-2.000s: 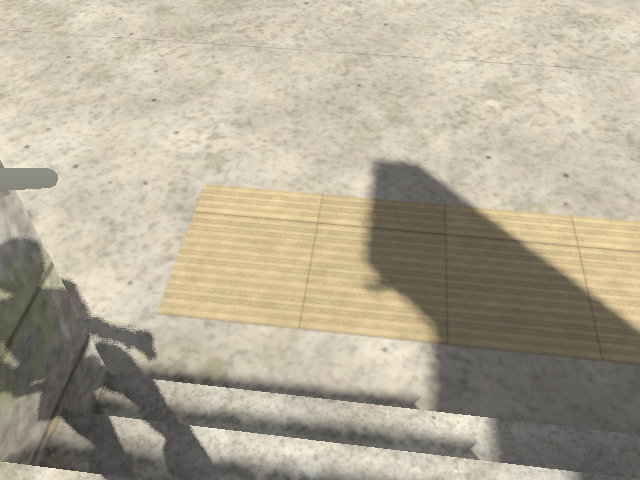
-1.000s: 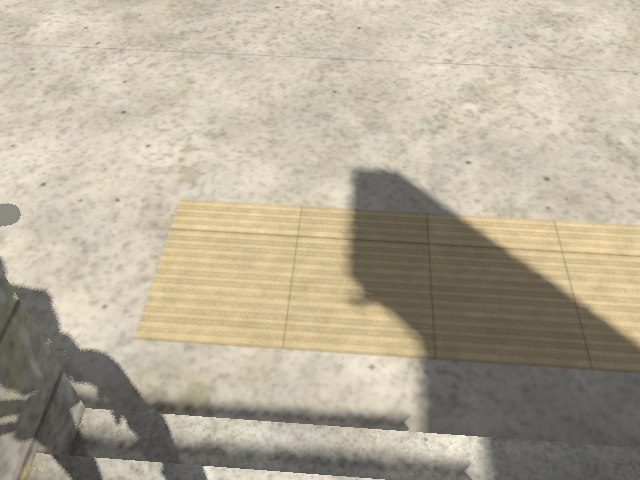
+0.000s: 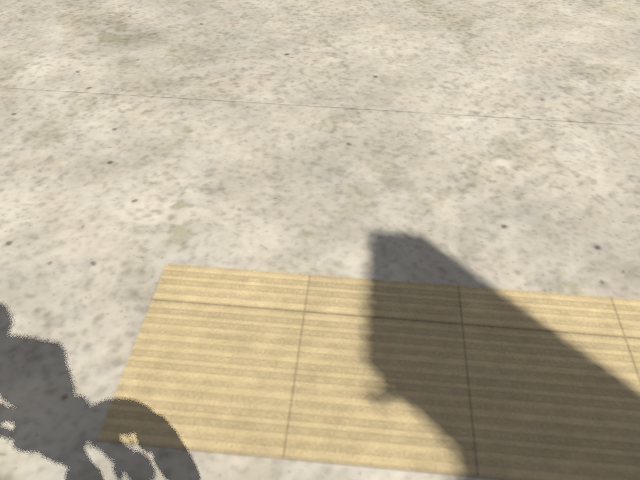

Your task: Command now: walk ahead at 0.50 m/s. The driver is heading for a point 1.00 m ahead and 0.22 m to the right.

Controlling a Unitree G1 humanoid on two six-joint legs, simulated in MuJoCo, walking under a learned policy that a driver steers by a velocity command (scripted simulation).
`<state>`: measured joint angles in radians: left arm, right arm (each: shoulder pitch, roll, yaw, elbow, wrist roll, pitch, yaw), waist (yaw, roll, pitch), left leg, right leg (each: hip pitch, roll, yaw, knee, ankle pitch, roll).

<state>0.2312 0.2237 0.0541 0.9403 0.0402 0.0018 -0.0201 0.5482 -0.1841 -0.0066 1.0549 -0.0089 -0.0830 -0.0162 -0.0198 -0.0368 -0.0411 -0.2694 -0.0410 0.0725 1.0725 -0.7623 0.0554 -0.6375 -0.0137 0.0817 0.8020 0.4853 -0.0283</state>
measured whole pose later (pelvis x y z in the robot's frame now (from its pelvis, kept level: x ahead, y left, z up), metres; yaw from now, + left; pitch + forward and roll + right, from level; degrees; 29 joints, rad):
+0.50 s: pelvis +0.23 -0.06 -0.18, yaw -1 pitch -2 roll +1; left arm 0.58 0.15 -0.01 1.10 0.00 -0.09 0.02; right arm 0.17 -0.21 -0.04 0.97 -0.05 -0.01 0.02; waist 0.03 0.05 -0.03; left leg -0.73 -0.01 -0.07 0.86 0.51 0.03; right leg -0.23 0.07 -0.08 0.94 -0.69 -0.12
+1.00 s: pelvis +0.52 -0.07 -0.39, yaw +0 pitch -1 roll +3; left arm 0.17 0.24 0.06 1.02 0.04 -0.05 -0.05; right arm 0.50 -0.18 -0.03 1.11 -0.01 -0.10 -0.02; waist -0.04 -0.04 0.00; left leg -0.16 -0.07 0.04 0.90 -0.72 0.05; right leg -0.62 -0.07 0.07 0.71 0.48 -0.03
